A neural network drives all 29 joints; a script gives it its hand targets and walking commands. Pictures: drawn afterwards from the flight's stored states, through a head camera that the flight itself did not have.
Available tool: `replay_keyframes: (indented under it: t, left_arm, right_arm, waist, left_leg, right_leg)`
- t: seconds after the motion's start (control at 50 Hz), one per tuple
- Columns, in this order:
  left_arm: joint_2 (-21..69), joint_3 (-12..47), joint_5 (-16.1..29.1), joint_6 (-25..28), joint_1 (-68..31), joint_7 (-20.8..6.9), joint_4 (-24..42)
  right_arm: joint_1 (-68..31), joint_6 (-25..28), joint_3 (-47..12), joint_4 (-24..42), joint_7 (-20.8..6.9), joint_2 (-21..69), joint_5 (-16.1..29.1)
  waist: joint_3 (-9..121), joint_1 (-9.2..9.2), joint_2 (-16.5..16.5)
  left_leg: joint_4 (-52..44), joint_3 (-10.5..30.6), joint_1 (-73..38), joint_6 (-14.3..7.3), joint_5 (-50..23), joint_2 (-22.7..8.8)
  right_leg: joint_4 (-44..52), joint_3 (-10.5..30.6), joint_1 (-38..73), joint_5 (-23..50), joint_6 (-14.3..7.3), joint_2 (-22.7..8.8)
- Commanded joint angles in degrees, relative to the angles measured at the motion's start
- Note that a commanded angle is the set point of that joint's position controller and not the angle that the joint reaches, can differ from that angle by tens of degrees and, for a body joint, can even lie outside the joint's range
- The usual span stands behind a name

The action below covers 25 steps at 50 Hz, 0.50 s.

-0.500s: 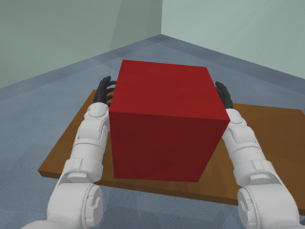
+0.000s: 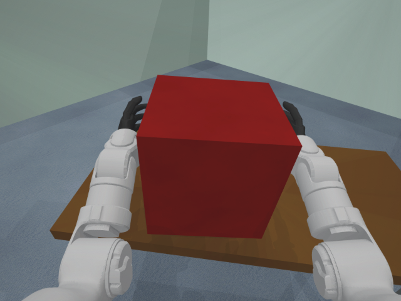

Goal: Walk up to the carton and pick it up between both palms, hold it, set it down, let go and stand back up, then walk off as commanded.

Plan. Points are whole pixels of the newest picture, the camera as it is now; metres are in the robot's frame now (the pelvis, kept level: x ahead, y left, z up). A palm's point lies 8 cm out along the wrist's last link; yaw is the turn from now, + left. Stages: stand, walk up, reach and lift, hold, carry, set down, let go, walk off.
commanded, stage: reach and lift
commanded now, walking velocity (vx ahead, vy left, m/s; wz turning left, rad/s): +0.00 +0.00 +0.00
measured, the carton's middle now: (209, 156) +0.38 +0.00 +0.15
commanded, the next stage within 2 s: hold in 0.88 s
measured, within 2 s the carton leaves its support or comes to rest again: neither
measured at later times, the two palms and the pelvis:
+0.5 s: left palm (122, 122) +0.37 +0.17 +0.23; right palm (293, 129) +0.38 -0.16 +0.22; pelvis +0.00 +0.00 +0.00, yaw +0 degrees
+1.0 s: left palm (119, 117) +0.37 +0.18 +0.25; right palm (292, 126) +0.38 -0.15 +0.23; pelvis +0.00 +0.00 +0.00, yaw +0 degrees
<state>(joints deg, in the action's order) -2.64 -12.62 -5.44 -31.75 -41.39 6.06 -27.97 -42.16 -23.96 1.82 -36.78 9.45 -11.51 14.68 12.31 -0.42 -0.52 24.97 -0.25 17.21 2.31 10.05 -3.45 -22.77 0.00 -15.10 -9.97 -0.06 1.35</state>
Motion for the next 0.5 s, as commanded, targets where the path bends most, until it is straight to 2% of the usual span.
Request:
replay_keyframes:
  t: [0.0, 0.02, 0.04, 0.06, 0.08, 0.1, 0.12, 0.14, 0.16, 0.18, 0.2, 0.22, 0.24, 0.26, 0.28, 0.3, 0.32, 0.36, 0.38, 0.4, 0.42, 0.44, 0.46, 0.48]
  left_arm:
    - [36.4, 24.6, 10.5, -0.1, -45.8, -10.3, 16.9]
    - [34.5, 21.6, 9.5, -0.1, -48.5, -10.8, 11.5]
    - [34.7, 21.5, 9.0, -0.5, -47.6, -11.0, 12.3]
    - [33.7, 19.1, 8.0, -0.7, -48.7, -11.3, 9.0]
    - [34.2, 18.7, 7.5, -1.5, -48.3, -11.6, 8.0]
    - [33.8, 17.8, 7.3, -1.6, -48.4, -11.7, 8.9]
    - [33.3, 18.4, 7.2, -2.0, -48.1, -11.9, 9.0]
    - [33.3, 17.3, 7.6, -2.2, -48.4, -12.0, 8.0]
    - [34.1, 20.0, 8.3, -2.1, -47.9, -11.8, 11.7]
    - [32.8, 18.7, 7.7, -1.8, -48.9, -12.0, 10.3]
    - [33.3, 17.9, 7.2, -2.4, -47.7, -12.5, 7.9]
    - [32.9, 16.8, 6.6, -2.7, -46.2, -12.4, 8.8]
    - [32.6, 16.5, 6.0, -2.8, -46.8, -12.8, 7.1]
    - [31.3, 15.1, 4.5, -3.3, -46.5, -13.1, 5.0]
    - [32.1, 16.8, 6.4, -2.9, -48.4, -13.1, 8.4]
    - [32.7, 16.4, 6.8, -3.1, -46.9, -13.2, 7.3]
    - [34.0, 19.2, 7.4, -2.9, -47.9, -12.9, 10.6]
    - [35.0, 19.5, 8.2, -2.7, -48.8, -12.2, 11.4]
    - [34.6, 19.8, 8.6, -2.7, -50.5, -12.2, 13.2]
    - [35.7, 20.4, 9.1, -2.5, -48.5, -11.6, 12.5]
    - [35.1, 22.0, 9.7, -2.3, -51.8, -11.6, 15.6]
    - [35.7, 21.8, 9.0, -3.0, -47.9, -11.5, 13.2]
    - [35.7, 22.0, 9.3, -3.0, -49.1, -11.6, 12.9]
    - [35.0, 21.3, 8.9, -3.4, -50.2, -11.5, 12.0]
  right_arm:
    - [-65.1, 2.5, -22.5, 33.6, -4.9, 46.9, 10.4]
    - [-67.5, 2.3, -19.9, 30.0, -4.6, 46.8, 9.1]
    - [-63.8, 1.3, -18.9, 26.4, -4.6, 46.2, 8.7]
    - [-64.4, 1.0, -16.9, 21.9, -5.0, 45.7, 7.9]
    - [-64.8, 1.1, -15.9, 21.9, -5.3, 45.1, 7.7]
    - [-63.2, 0.5, -16.5, 20.2, -5.6, 45.6, 8.1]
    - [-64.9, 0.5, -16.7, 21.9, -5.6, 44.9, 7.8]
    - [-65.4, 0.2, -16.8, 21.5, -5.5, 45.5, 8.1]
    - [-64.9, 0.5, -18.1, 24.6, -5.3, 46.4, 9.2]
    - [-64.0, -0.1, -16.7, 20.1, -5.4, 45.5, 7.5]
    - [-64.7, -0.1, -16.5, 21.0, -5.2, 45.3, 7.9]
    - [-63.0, -0.3, -16.9, 20.7, -5.2, 45.0, 8.5]
    - [-66.4, 0.2, -17.0, 22.2, -5.2, 44.7, 8.2]
    - [-65.8, -0.3, -16.2, 19.8, -5.1, 44.4, 8.1]
    - [-65.2, -0.5, -16.4, 20.7, -5.1, 45.2, 7.7]
    - [-66.2, -0.1, -16.9, 23.0, -5.2, 44.9, 8.8]
    - [-67.6, 0.3, -17.5, 25.4, -5.4, 44.9, 9.1]
    - [-69.1, 0.2, -18.6, 26.4, -5.3, 45.5, 9.9]
    - [-69.1, 0.5, -19.0, 26.4, -5.4, 45.9, 10.7]
    - [-70.1, 0.6, -19.1, 28.1, -5.5, 45.2, 10.4]
    - [-70.0, 0.7, -19.4, 29.0, -5.2, 46.2, 11.2]
    - [-69.1, 0.5, -20.6, 29.3, -4.8, 45.6, 12.0]
    - [-69.7, 0.3, -19.7, 29.7, -4.8, 45.2, 11.3]
    - [-68.4, -0.3, -18.5, 26.4, -4.7, 44.8, 11.2]
  waist:
    - [26.2, 1.52, 4.9]
    - [22.3, 1.29, 4.6]
    - [19.5, 2.29, 4.0]
    - [16.8, 1.91, 3.8]
    - [15.9, 1.82, 3.9]
    - [16.1, 0.9, 3.7]
    - [16.6, 1.36, 4.3]
    - [17.9, 0.92, 4.9]
    - [21.1, 1.5, 4.8]
    - [17.2, 2.11, 3.8]
    - [16.7, 2.21, 5.0]
    - [16.6, 1.73, 4.9]
    - [17.0, 1.26, 5.4]
    - [14.8, 1.05, 5.3]
    - [16.6, 1.65, 4.6]
    - [17.4, 1.33, 5.0]
    - [20.3, 1.86, 4.1]
    - [21.3, 1.47, 3.7]
    - [23.1, 0.73, 3.0]
    - [23.2, 0.81, 3.9]
    - [24.6, 1.51, 2.8]
    - [23.3, 1.39, 3.7]
    - [23.4, 2.06, 3.8]
    - [21.4, 2.15, 2.5]
  left_leg:
    - [-3.3, 1.7, -13.5, -4.0, -12.3, 7.8]
    - [-3.9, 1.9, -10.6, -4.5, -8.0, 8.1]
    - [-4.2, 1.6, -11.9, -4.3, -7.5, 7.8]
    - [-5.0, 1.5, -11.1, -4.4, -4.5, 7.9]
    - [-5.2, 1.6, -11.4, -4.4, -3.9, 7.5]
    - [-5.6, 1.0, -11.9, -4.3, -4.3, 7.5]
    - [-5.6, 1.0, -11.7, -4.8, -4.1, 7.3]
    - [-5.4, 1.0, -11.1, -4.9, -3.8, 7.4]
    - [-4.7, 1.1, -11.8, -4.3, -7.0, 7.3]
    - [-5.3, 1.0, -11.6, -4.1, -5.0, 7.5]
    - [-5.6, 1.2, -11.9, -4.5, -4.8, 7.4]
    - [-5.6, 1.0, -12.8, -4.4, -6.6, 7.4]
    - [-5.6, 1.0, -12.2, -4.7, -5.6, 7.3]
    - [-6.1, 0.9, -10.8, -4.8, -3.5, 7.7]
    - [-6.0, 0.9, -11.2, -4.7, -4.4, 7.4]
    - [-5.8, 0.8, -11.2, -5.0, -5.2, 7.6]
    - [-5.2, 1.2, -11.8, -4.3, -6.8, 7.4]
    - [-4.9, 1.1, -12.2, -4.6, -8.6, 7.2]
    - [-4.6, 1.2, -12.9, -4.1, -9.5, 7.2]
    - [-4.4, 1.6, -14.2, -4.2, -10.9, 6.9]
    - [-3.7, 1.4, -13.5, -3.5, -10.8, 7.3]
    - [-3.2, 1.3, -14.2, -3.7, -12.9, 7.2]
    - [-3.3, 1.4, -14.2, -3.8, -11.3, 7.3]
    - [-4.0, 1.8, -12.4, -3.7, -8.8, 7.1]
  right_leg:
    - [5.0, 0.0, 17.5, 19.9, 3.7, 2.8]
    - [5.7, 0.4, 15.1, 14.8, 4.1, 1.7]
    - [6.0, 0.6, 13.8, 13.7, 3.8, 1.7]
    - [7.1, 0.6, 11.8, 8.2, 3.6, 1.5]
    - [7.5, 0.1, 11.3, 6.9, 3.2, 1.5]
    - [7.3, -0.1, 11.6, 6.2, 3.3, 1.7]
    - [7.5, -0.3, 11.6, 6.3, 3.3, 1.6]
    - [7.5, 0.4, 12.5, 5.7, 3.5, 1.5]
    - [6.8, 0.4, 14.7, 11.3, 3.7, 1.6]
    - [7.0, 0.1, 13.2, 9.4, 3.4, 1.5]
    - [7.5, -0.2, 12.6, 7.8, 3.5, 1.8]
    - [7.1, -0.4, 13.5, 10.4, 3.5, 1.8]
    - [7.7, 0.2, 13.7, 9.1, 3.6, 1.5]
    - [8.0, 0.1, 13.7, 6.6, 3.8, 1.4]
    - [7.3, 0.1, 14.1, 8.2, 3.8, 1.4]
    - [7.6, 0.5, 15.3, 9.6, 3.8, 1.4]
    - [6.8, -0.2, 15.4, 11.5, 3.4, 1.9]
    - [6.4, 0.0, 15.9, 12.8, 3.2, 2.3]
    - [6.2, -0.4, 15.9, 12.6, 3.2, 2.6]
    - [6.5, -0.4, 14.9, 13.2, 2.9, 2.9]
    - [6.2, -0.2, 15.3, 13.2, 3.1, 2.8]
    - [6.2, -0.3, 15.2, 15.7, 3.3, 3.1]
    - [6.6, 0.0, 15.3, 15.5, 3.4, 2.4]
    - [6.8, 0.4, 14.6, 12.7, 3.5, 2.1]
